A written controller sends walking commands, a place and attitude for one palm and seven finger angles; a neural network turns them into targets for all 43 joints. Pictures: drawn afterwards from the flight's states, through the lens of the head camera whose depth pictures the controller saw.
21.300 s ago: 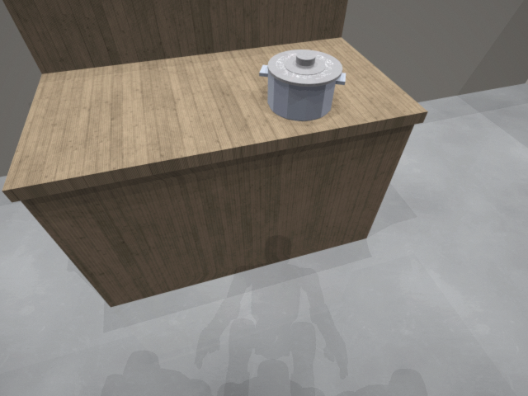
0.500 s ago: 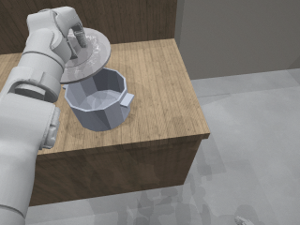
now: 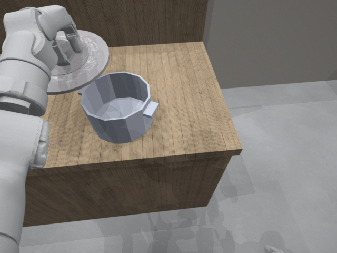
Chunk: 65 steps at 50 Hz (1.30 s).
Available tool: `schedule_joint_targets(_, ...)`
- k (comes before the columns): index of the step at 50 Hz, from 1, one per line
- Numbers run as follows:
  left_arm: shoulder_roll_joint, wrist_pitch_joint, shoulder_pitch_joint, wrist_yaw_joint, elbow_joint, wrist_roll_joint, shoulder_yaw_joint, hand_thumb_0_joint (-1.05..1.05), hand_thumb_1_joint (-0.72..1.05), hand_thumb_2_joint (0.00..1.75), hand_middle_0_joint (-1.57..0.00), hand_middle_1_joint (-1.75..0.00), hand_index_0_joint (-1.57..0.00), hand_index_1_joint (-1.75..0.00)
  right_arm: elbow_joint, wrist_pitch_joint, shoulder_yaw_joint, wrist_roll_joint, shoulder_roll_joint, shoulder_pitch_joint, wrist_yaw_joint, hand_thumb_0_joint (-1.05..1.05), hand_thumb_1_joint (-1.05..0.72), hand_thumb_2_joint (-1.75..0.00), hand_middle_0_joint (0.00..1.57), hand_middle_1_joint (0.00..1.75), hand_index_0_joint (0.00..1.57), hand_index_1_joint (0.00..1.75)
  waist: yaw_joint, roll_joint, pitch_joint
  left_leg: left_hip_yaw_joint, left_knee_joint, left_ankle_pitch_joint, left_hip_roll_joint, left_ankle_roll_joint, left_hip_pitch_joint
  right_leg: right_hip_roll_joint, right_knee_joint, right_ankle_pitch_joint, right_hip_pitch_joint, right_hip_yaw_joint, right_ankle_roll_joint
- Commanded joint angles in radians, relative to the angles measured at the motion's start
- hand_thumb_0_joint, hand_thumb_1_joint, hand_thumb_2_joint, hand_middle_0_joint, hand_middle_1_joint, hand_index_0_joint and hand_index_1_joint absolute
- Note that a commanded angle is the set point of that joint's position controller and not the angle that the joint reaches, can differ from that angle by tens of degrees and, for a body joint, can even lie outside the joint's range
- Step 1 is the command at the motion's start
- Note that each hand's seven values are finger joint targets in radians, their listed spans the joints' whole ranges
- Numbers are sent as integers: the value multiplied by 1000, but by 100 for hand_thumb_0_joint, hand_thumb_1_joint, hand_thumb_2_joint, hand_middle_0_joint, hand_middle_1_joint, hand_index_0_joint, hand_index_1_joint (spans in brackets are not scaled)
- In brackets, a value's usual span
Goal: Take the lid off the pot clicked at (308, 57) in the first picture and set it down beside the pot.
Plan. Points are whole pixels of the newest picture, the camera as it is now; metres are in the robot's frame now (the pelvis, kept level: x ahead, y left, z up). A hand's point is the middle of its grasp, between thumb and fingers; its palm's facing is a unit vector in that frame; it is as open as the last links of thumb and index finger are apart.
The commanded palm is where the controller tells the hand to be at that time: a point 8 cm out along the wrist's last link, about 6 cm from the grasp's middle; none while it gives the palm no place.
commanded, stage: move the lid sideways beside the pot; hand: left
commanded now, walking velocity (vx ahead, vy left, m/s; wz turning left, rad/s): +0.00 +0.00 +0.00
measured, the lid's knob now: (59, 50) +0.52 +0.22 +0.21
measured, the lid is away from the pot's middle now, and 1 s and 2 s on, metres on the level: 0.09 0.22 0.23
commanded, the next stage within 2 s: lower the lid onto the table in 1.28 s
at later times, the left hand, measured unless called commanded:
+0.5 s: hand (29, 59) +0.48 +0.27 +0.22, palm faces -0.31 -0.11 -0.94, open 7.1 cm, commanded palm +0.50 +0.27 +0.31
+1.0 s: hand out of the picture +0.46 +0.33 +0.22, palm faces -0.32 -0.13 -0.94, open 7.1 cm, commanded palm +0.49 +0.33 +0.31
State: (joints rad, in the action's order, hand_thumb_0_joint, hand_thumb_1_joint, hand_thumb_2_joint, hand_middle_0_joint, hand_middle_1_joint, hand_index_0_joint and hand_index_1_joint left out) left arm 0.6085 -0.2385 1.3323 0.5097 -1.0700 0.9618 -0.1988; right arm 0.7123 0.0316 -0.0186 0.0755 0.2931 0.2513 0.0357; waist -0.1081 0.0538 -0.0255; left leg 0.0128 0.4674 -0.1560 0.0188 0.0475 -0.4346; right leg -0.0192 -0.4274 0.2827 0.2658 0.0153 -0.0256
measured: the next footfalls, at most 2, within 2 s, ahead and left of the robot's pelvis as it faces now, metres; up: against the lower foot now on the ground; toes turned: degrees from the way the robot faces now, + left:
none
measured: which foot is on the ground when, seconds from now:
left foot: down 0.00-1.00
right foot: down 0.00-1.00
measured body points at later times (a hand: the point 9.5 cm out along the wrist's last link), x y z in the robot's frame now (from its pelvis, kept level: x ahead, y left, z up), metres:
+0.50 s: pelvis +0.00 +0.01 +0.00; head +0.05 +0.01 +0.45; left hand +0.49 +0.27 +0.27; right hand +0.05 -0.28 -0.12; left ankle +0.04 +0.09 -0.74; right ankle -0.05 -0.14 -0.74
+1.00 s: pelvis +0.00 +0.01 +0.00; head +0.06 +0.02 +0.44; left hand +0.47 +0.33 +0.27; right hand +0.05 -0.27 -0.12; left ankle +0.04 +0.09 -0.74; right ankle -0.05 -0.14 -0.74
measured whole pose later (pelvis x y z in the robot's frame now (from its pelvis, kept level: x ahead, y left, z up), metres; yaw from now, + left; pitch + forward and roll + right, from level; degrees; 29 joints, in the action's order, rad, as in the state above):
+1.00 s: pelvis +0.00 +0.01 +0.00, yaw +0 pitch +8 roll -3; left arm 0.88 -0.05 1.28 0.59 -1.05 0.97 -0.12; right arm 0.71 0.10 -0.02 0.10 0.31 0.28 0.06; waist -0.10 0.03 0.00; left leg 0.00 0.53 -0.18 0.01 0.06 -0.48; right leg -0.01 -0.42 0.27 0.28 0.02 -0.03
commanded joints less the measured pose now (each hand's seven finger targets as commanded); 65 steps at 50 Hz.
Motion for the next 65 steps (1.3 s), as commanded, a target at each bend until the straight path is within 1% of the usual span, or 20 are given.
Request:
schedule_joint_targets(1,314,7,661,-49,247,44,69,0,59,103,-66,-107,-87,-115,-87,-24,62,-4,167,34,13,0,-90,-90,20,30,20,30,4,-9,-482,-52,21,250,10,36,460,64,43,-321,75,40,58)
schedule_joint_targets(3,354,35,693,-44,310,48,89,0,59,103,-66,-107,-87,-115,-99,-22,63,-6,164,28,18,0,-90,-90,20,30,20,30,6,30,-544,-54,32,287,14,39,500,63,38,-340,60,34,60)
schedule_joint_targets(4,314,46,692,-37,323,41,60,0,59,103,-66,-107,-87,-115,-103,-22,65,-5,156,27,20,0,-90,-90,20,30,20,30,0,51,-551,-56,40,318,15,41,523,64,36,-343,74,36,59)
schedule_joint_targets(5,277,52,653,-27,306,28,38,0,59,103,-66,-107,-87,-115,-101,-24,69,-6,154,32,19,0,-90,-90,20,30,20,30,1,45,-539,-57,47,356,13,43,527,65,42,-353,91,41,59)
schedule_joint_targets(9,313,53,579,-9,208,15,60,0,59,103,-66,-107,-87,-115,-78,-3,65,5,169,48,19,0,-90,-90,20,30,20,30,-10,-15,-407,-49,28,226,14,44,446,71,59,-286,118,51,54)
schedule_joint_targets(12,309,62,612,-7,230,18,35,0,59,103,-66,-107,-87,-115,-71,4,63,4,176,48,19,0,-90,-90,20,30,20,30,-15,34,-400,-50,27,212,12,42,450,72,60,-261,136,53,57)
schedule_joint_targets(18,399,118,677,-18,358,20,82,0,59,103,-66,-107,-87,-115,-73,-6,64,3,176,57,34,0,-90,-90,20,30,20,30,-6,110,-505,-61,33,245,2,41,528,75,51,-262,108,50,62)
schedule_joint_targets(20,341,127,656,-12,342,4,45,0,59,103,-66,-107,-87,-115,-73,-15,65,3,173,64,37,0,-90,-90,20,30,20,30,-8,124,-486,-69,35,280,1,42,546,77,51,-261,141,59,65)
schedule_joint_targets(23,469,130,616,-21,291,13,142,0,59,103,-66,-107,-87,-115,-66,-12,61,5,182,75,40,0,-90,-90,20,30,20,30,3,76,-469,-62,26,208,2,43,489,76,55,-250,99,54,63)
schedule_joint_targets(25,487,140,602,-23,293,13,147,0,59,103,-66,-107,-87,-115,-73,-12,58,7,185,70,40,0,-90,-90,20,30,20,30,12,95,-481,-58,29,252,0,41,481,70,47,-286,84,53,68)
schedule_joint_targets(27,415,129,627,-21,291,25,90,0,59,103,-66,-107,-87,-115,-69,-9,62,7,181,72,35,0,-90,-90,20,30,20,30,-1,118,-455,-68,34,271,-2,37,508,79,49,-259,135,61,65)
schedule_joint_targets(31,509,137,554,-10,249,33,164,0,59,103,-66,-107,-87,-115,-78,2,60,7,190,77,30,0,-90,-90,20,30,20,30,15,63,-465,-62,46,289,-2,38,468,79,43,-290,92,56,63)
schedule_joint_targets(34,471,134,539,9,181,25,114,0,59,103,-66,-107,-87,-115,-72,18,58,17,191,73,33,0,-90,-90,20,30,20,30,-2,-6,-406,-44,31,181,-1,45,401,76,55,-251,101,60,52)
schedule_joint_targets(38,514,163,617,1,309,41,129,0,59,103,-66,-107,-87,-115,-82,21,63,11,189,77,37,0,-90,-90,20,30,20,30,1,120,-489,-57,54,289,-8,44,506,83,46,-256,127,59,60)
schedule_joint_targets(39,492,167,597,5,281,38,114,0,59,103,-66,-107,-87,-115,-78,21,60,11,187,83,41,0,-90,-90,20,30,20,30,-5,108,-467,-56,54,282,-7,47,501,85,51,-250,139,62,59)
schedule_joint_targets(41,564,189,592,6,334,30,171,0,59,103,-66,-107,-87,-115,-82,25,61,9,190,81,43,0,-90,-90,20,30,20,30,8,128,-499,-57,63,327,-11,48,519,84,44,-276,118,58,57)
schedule_joint_targets(49,551,203,576,19,307,22,141,0,59,103,-66,-107,-87,-115,-76,42,57,20,193,80,47,0,-90,-90,20,30,20,30,0,155,-452,-58,57,277,-15,44,509,86,52,-222,159,67,60)
schedule_joint_targets(55,573,217,497,32,220,3,152,0,59,103,-66,-107,-87,-115,-68,48,49,28,201,83,51,0,-90,-90,20,30,20,30,1,85,-408,-43,49,202,-15,47,439,81,53,-209,143,68,58)
schedule_joint_targets(59,650,231,560,23,282,24,189,0,59,103,-66,-107,-87,-115,-75,51,46,27,203,84,57,0,-90,-90,20,30,20,30,5,120,-460,-42,55,210,-14,50,453,85,43,-220,117,63,56)
schedule_joint_targets(65,606,242,561,32,318,8,156,0,59,103,-66,-107,-87,-115,-75,48,49,27,203,79,59,0,-90,-90,20,30,20,30,8,179,-459,-45,63,264,-23,47,495,84,40,-224,150,70,59)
